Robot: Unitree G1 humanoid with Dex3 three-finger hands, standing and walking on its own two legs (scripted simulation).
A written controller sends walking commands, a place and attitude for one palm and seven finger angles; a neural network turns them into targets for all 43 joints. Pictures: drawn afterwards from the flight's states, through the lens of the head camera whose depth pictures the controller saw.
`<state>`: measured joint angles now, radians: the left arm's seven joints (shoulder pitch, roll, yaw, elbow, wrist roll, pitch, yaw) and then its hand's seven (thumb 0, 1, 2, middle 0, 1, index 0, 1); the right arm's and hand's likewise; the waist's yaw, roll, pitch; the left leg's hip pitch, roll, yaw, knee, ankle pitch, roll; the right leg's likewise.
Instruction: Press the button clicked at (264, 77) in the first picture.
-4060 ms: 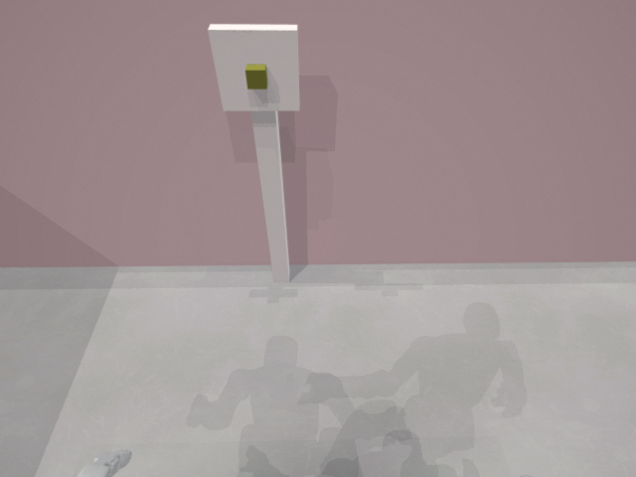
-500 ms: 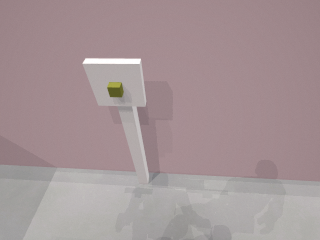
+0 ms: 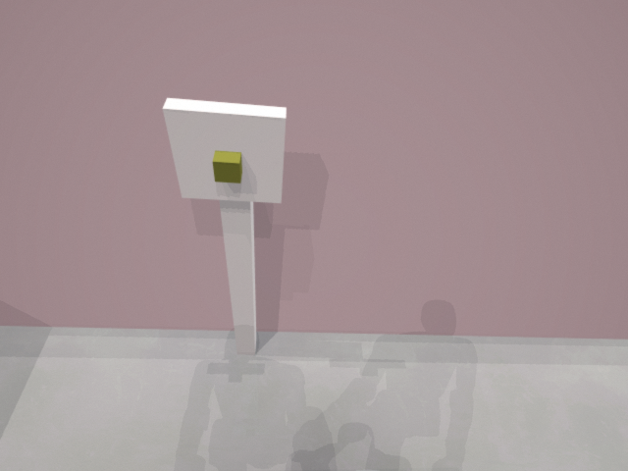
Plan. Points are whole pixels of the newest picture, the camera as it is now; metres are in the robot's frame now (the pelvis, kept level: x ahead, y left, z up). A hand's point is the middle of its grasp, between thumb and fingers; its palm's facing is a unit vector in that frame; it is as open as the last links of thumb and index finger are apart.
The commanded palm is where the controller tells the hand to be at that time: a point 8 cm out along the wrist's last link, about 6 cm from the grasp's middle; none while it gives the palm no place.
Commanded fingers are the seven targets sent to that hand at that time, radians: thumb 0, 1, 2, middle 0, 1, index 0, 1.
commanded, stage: come to a stop and stand still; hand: left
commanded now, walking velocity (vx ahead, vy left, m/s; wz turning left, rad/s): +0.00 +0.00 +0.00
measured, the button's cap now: (228, 165) +0.55 +0.16 +0.06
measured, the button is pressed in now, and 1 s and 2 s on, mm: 0 0 0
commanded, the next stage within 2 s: look again from close up in 1.44 s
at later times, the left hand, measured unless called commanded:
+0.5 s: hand out of the picture +0.07 +0.12 -0.18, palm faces +0.08 -0.97 -0.22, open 7.1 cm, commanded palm none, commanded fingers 0.00 0.90 0.90 -0.20 -0.30 -0.20 -0.30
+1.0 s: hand out of the picture -0.03 +0.11 -0.18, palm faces +0.06 -0.98 -0.19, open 7.3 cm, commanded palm none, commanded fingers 0.00 0.90 0.90 -0.20 -0.30 -0.20 -0.30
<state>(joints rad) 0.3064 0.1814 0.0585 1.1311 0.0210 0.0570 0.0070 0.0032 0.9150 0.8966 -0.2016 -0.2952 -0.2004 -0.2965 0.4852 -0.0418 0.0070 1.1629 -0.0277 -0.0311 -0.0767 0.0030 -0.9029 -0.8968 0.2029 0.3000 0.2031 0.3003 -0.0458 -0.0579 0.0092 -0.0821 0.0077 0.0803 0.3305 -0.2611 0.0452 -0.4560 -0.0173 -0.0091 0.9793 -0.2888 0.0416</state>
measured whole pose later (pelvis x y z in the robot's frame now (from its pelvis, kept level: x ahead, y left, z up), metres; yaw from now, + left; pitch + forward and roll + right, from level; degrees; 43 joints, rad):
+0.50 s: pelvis +0.02 -0.06 -0.01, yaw +2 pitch +0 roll +0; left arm 0.20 0.15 0.02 1.11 0.00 -0.03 0.05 -0.02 0.97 0.90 -0.21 -0.30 -0.21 -0.30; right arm 0.27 -0.13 -0.02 1.15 -0.02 -0.01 -0.06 0.01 -0.92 -0.90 0.20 0.30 0.20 0.30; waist -0.01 0.02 0.00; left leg -0.06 0.07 0.04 0.40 -0.32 -0.05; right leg -0.17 0.01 -0.11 0.45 -0.27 -0.04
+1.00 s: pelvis -0.01 -0.06 +0.00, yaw +1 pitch -1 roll +0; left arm 0.30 0.14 0.01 1.16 0.00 -0.01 0.03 0.00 0.91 0.90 -0.21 -0.30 -0.20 -0.30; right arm 0.31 -0.15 -0.01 1.16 -0.02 0.00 -0.04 0.00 -0.91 -0.90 0.20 0.30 0.20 0.30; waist 0.00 0.02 0.04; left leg -0.07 0.07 0.05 0.37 -0.27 -0.05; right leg -0.16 0.02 -0.10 0.37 -0.19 -0.05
